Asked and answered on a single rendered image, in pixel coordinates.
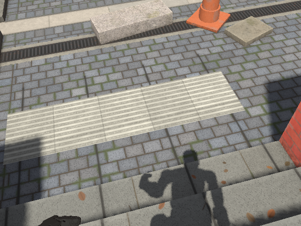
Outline stairs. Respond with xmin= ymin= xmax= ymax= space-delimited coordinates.
xmin=0 ymin=140 xmax=301 ymax=226

